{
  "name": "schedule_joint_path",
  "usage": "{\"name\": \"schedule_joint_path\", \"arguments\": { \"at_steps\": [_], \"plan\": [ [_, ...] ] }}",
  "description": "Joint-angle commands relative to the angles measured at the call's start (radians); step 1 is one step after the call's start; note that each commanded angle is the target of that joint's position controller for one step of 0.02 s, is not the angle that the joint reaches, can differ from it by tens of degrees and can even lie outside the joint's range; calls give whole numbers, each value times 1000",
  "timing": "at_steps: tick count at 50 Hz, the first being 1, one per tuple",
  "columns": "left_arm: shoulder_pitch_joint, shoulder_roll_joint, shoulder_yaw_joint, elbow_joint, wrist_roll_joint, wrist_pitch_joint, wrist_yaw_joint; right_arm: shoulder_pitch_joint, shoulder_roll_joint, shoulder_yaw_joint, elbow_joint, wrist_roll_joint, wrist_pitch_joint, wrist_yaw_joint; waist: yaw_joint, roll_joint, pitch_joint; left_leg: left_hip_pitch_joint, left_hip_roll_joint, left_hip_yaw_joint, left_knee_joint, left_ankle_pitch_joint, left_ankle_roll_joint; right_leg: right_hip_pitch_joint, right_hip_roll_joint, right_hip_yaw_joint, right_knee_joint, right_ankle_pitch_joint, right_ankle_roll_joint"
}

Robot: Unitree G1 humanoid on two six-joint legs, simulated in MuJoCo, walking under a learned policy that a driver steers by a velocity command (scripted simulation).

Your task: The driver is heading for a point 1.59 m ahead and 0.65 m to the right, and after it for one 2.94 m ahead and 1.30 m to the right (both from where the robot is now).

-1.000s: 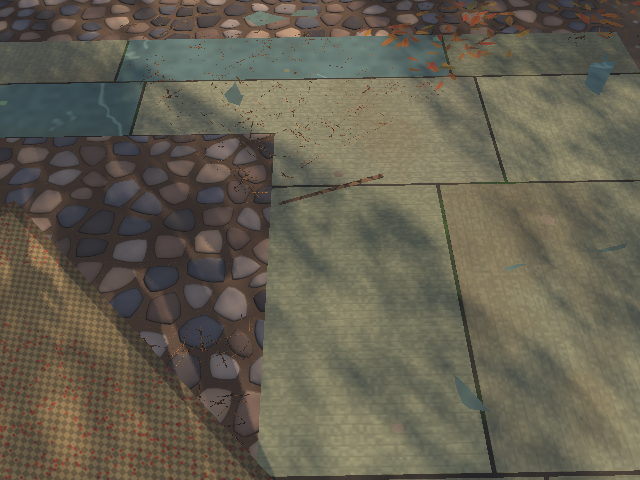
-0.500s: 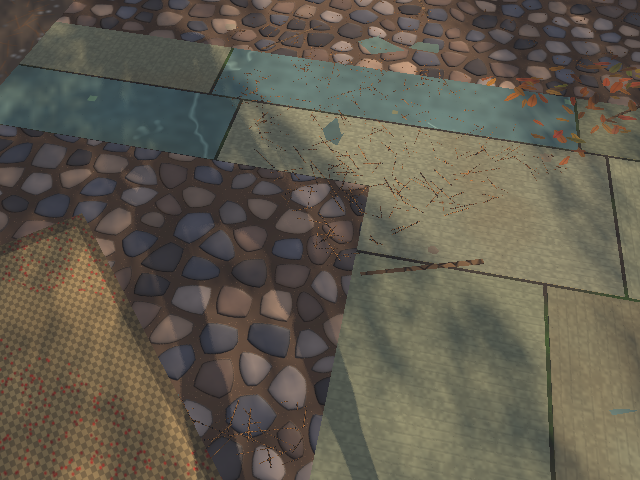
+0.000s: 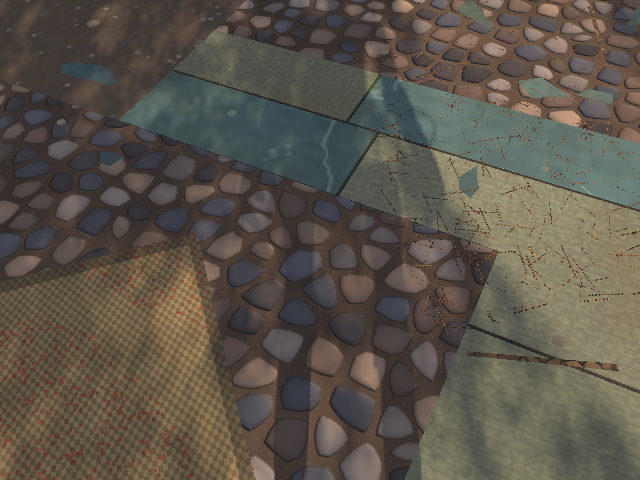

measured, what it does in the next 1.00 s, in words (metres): steps on the spot, turning right: left foot, then right foot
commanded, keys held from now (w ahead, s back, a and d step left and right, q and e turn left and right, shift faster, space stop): e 0.94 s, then no key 0.06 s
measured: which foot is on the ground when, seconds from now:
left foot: up 0.00-0.10, down 0.12-0.46, up 0.48-0.98, down 1.00-1.00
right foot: down 0.00-0.12, up 0.14-0.44, down 0.46-1.00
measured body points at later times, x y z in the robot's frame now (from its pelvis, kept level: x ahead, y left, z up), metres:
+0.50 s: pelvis -0.01 -0.02 -0.01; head +0.01 -0.04 +0.43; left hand +0.17 +0.22 -0.12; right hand +0.03 -0.31 -0.14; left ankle +0.02 +0.12 -0.72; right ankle -0.04 -0.09 -0.74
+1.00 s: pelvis -0.01 +0.00 +0.00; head +0.02 -0.01 +0.44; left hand +0.22 +0.19 -0.12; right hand -0.02 -0.31 -0.10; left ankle +0.05 +0.09 -0.74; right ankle -0.04 -0.09 -0.74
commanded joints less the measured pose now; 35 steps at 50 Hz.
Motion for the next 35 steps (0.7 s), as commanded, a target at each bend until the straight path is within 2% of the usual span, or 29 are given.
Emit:
{"name": "schedule_joint_path", "arguments": {
  "at_steps": [1, 3, 4, 5, 6, 7, 8, 9, 10, 12, 14, 16, 18, 20, 21, 22, 23, 24, 25, 26, 27, 28, 29, 30, 32, 35],
  "plan": [
    [-26, 155, 36, -50, -1, 9, -10, 122, -32, 8, -3, 2, 14, -10, -43, -210, -138, 202, -12, 69, -157, 22, -3, -12, -183, 209, -119, 147, -154],
    [-22, 195, 55, -54, -9, 38, -13, 108, -50, 8, -9, 6, 7, -22, -48, -179, -101, 237, -23, 85, -266, 37, 9, -51, -187, 276, -112, -57, -147],
    [-26, 195, 58, -58, -15, 51, -12, 121, -50, 9, -7, 5, -3, -29, -61, -163, -81, 292, -24, 87, -360, 74, 22, -97, -181, 301, -100, -120, -125],
    [-13, 179, 57, -59, -17, 58, -10, 128, -67, 7, -12, 1, -16, -38, -66, -133, -66, 341, 9, 41, -449, 91, 42, -144, -166, 321, -81, -168, -86],
    [-7, 127, 46, -78, -22, 56, -12, 144, -115, 2, -25, -12, -29, -49, -64, -26, -79, 389, 167, -119, -560, 28, 76, -199, -117, 287, 10, -233, -34],
    [-15, 58, 33, -107, -39, 55, -10, 100, -203, -22, -30, -1, -29, -55, -33, 186, -48, 309, 330, -299, -671, -1, 157, -261, 58, 98, 184, -329, 13],
    [-15, 117, 51, -97, -15, 63, -2, 67, -183, -25, -40, -5, -30, -53, -55, 189, -29, 187, 410, -313, -676, 121, 235, -196, 60, 65, 420, -437, 22],
    [16, 142, 69, -81, -13, 73, -1, 27, -127, -10, -53, -2, -34, -55, -20, 119, -27, 172, 377, -249, -653, 266, 253, -181, 49, 90, 561, -433, 20],
    [59, 137, 76, -61, -12, 83, 1, -14, -93, -1, -61, 3, -35, -57, 12, 82, -28, 169, 333, -161, -628, 385, 237, -172, 42, 92, 638, -405, 26],
    [91, 125, 79, -52, -1, 95, 1, -40, -75, 3, -70, 7, -40, -64, 31, 97, -58, 256, 283, -49, -576, 555, 209, -200, 25, 75, 675, -362, 42],
    [58, 102, 74, -67, -4, 100, -9, -4, -78, -1, -64, 6, -38, -62, 0, 100, -79, 332, 274, -2, -535, 621, 204, -206, 16, 52, 603, -357, 64],
    [9, 84, 64, -96, -11, 107, -21, 22, -98, -10, -57, 6, -34, -58, -31, 124, -93, 359, 287, 16, -507, 600, 199, -156, 6, 38, 477, -367, 67],
    [-18, 91, 63, -124, -19, 113, -29, 36, -132, -25, -52, 2, -29, -48, -52, 154, -106, 362, 309, 16, -483, 594, 198, -92, 12, 12, 377, -381, 55],
    [-12, 104, 66, -138, -23, 112, -32, 33, -158, -37, -51, 2, -24, -38, -49, 157, -111, 355, 322, 20, -444, 582, 184, -35, 25, -17, 275, -354, 38],
    [14, 98, 65, -134, -22, 106, -31, 19, -167, -41, -52, 7, -20, -36, -24, 139, -112, 328, 312, 45, -400, 551, 158, 26, 36, -36, 171, -276, 27],
    [31, 103, 65, -132, -15, 96, -25, 27, -167, -44, -45, 10, -19, -34, -5, 96, -111, 270, 290, 84, -333, 452, 107, 108, 44, -18, 34, -145, 15],
    [49, 167, 80, -133, 0, 81, -17, 59, -135, -40, -46, 6, -18, -28, -6, -67, -107, 138, 225, 157, -155, 234, 36, 210, -63, 175, -86, -58, -11],
    [60, 337, 118, -160, -5, 71, -16, 27, -43, -12, -118, 6, -9, -31, -14, -348, -68, -158, 38, 216, 33, -244, -44, 262, -366, 585, -111, 355, -138],
    [170, 327, 125, -128, -11, 70, -15, -53, -79, -14, -129, 1, 7, -45, 64, -237, -92, -151, 41, 68, 184, -291, -32, 232, -396, 576, -87, 476, -253],
    [133, 269, 108, -124, -13, 74, -9, -47, -85, -17, -120, 15, 12, -42, 24, -168, -57, -159, 57, 37, 243, -220, -24, 207, -338, 486, -72, 430, -258],
    [53, 227, 96, -138, -16, 81, -3, -36, -92, -20, -106, 24, 6, -37, -9, -130, -26, -155, 71, 20, 228, -123, -18, 176, -262, 410, -83, 330, -215],
    [-12, 208, 89, -156, -20, 87, 3, -25, -110, -26, -99, 17, -1, -33, -31, -143, -26, -160, 73, 19, 205, -57, -17, 187, -207, 372, -87, 285, -175],
    [-30, 194, 86, -167, -23, 88, 6, 0, -123, -30, -86, 3, -4, -26, -34, -157, -54, -139, 62, 30, 220, -18, -22, 200, -179, 347, -78, 348, -168],
    [-20, 194, 85, -168, -26, 87, 3, 16, -122, -31, -81, 0, -3, -21, -35, -139, -88, -124, 51, 32, 233, 0, -27, 216, -171, 339, -71, 381, -168],
    [8, 209, 91, -165, -29, 83, 1, 13, -107, -27, -89, 7, 0, -16, -26, -112, -108, -132, 44, 28, 213, 18, -37, 244, -170, 354, -68, 361, -172],
    [38, 219, 95, -162, -23, 84, 4, -18, -102, -23, -108, 7, 8, -21, -5, -135, -85, -160, 40, 18, 131, 18, -46, 257, -168, 406, -75, 254, -180]
  ]
}}
Velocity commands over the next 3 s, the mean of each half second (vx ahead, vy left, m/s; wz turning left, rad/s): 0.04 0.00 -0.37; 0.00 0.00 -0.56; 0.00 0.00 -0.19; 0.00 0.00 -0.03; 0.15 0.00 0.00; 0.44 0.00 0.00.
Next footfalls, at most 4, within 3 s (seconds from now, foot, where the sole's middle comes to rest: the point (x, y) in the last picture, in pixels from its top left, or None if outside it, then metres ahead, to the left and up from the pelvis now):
0.12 left None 0.06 0.12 -0.78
0.46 right None -0.01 -0.10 -0.78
1.00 left None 0.09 0.06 -0.78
1.36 right None -0.08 -0.08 -0.78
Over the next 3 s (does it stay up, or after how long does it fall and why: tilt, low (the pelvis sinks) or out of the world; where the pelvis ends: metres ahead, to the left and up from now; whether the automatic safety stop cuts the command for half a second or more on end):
stays up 0.26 -0.16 -0.03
